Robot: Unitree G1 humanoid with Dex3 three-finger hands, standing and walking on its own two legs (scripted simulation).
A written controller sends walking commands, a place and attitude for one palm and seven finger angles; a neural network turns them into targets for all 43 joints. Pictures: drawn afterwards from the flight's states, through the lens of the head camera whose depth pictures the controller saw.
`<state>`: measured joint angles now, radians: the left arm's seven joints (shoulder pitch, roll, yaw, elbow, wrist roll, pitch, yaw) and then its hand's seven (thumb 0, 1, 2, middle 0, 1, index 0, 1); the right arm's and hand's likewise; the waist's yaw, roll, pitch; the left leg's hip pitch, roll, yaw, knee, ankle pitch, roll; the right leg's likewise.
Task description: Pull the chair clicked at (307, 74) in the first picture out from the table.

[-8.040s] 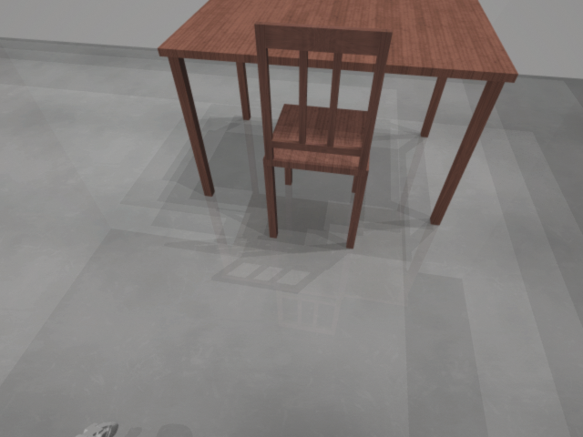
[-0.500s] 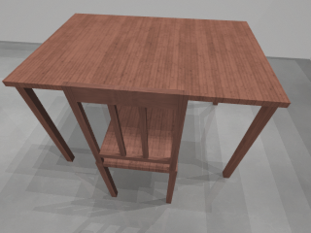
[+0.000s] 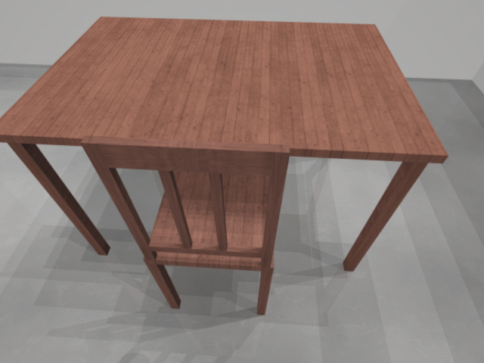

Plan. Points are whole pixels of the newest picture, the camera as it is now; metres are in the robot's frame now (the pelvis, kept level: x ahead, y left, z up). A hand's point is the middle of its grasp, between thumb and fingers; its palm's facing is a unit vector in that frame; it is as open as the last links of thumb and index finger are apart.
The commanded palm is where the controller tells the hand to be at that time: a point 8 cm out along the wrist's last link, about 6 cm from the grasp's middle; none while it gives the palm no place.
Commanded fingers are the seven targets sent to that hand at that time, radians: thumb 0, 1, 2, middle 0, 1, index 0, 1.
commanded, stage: look again from close up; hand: left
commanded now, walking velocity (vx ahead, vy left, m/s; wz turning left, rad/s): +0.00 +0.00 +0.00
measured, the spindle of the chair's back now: (178, 213) +0.44 +0.17 -0.08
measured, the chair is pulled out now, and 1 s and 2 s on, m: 0.00 0.00 0.00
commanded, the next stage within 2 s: raise the hand toward the chair's back in 0.32 s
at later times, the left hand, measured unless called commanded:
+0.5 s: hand out of the picture +0.07 +0.18 -0.14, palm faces +0.18 -0.96 -0.21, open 7.3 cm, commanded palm +0.11 +0.22 -0.07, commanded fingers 0.00 0.78 0.85 -0.19 -0.28 -0.19 -0.28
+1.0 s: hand (145, 355) +0.15 +0.17 -0.06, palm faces +0.05 -1.00 -0.07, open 10.6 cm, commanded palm +0.14 +0.22 -0.06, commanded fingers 0.00 0.20 0.60 -0.13 -0.19 -0.13 -0.19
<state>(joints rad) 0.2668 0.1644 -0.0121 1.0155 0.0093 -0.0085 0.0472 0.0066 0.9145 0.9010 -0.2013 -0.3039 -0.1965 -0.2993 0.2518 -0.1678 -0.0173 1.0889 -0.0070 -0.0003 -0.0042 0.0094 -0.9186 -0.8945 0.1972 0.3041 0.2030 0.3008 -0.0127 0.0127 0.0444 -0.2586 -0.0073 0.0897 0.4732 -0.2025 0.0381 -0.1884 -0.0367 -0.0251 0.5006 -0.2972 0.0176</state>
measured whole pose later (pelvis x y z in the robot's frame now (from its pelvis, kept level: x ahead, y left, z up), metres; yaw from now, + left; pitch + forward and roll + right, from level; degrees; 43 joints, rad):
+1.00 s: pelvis -0.03 -0.04 -0.11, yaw +3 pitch +15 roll -3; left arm 0.47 0.23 0.16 0.00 -0.28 -0.56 -0.33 0.02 0.42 0.70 -0.15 -0.23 -0.15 -0.22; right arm 0.13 -0.23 -0.01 0.54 0.02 -0.22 -0.05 0.01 -0.90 -0.89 0.20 0.30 0.20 0.30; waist 0.04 0.02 -0.15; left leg -1.04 0.06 -0.05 1.27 -0.49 -0.02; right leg -0.89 0.00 -0.15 1.25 -0.61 -0.06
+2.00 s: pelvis -0.01 +0.01 -0.08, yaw +2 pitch +15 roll -4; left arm 0.31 0.29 0.21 0.05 -0.28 -0.36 -0.31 -0.01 -0.49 0.30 -0.06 -0.09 -0.06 -0.08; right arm 0.23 -0.23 0.03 0.54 0.03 -0.18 -0.05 0.01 -0.90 -0.89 0.20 0.31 0.21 0.30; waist -0.02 0.04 -0.14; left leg -0.93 0.03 0.01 1.12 -0.46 0.04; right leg -0.78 -0.01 -0.09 1.07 -0.54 0.01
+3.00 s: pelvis -0.01 -0.02 -0.08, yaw +2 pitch +16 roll -2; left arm 0.22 0.28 0.23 0.19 -0.31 -0.43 -0.35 -0.01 -0.50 0.30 -0.06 -0.08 -0.06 -0.08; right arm 0.22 -0.25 0.00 0.58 0.03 -0.18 -0.05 0.01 -0.90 -0.89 0.20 0.30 0.21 0.30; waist -0.04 0.03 -0.15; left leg -0.96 0.05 0.00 1.13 -0.46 0.01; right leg -0.83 0.00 -0.10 1.11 -0.57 -0.02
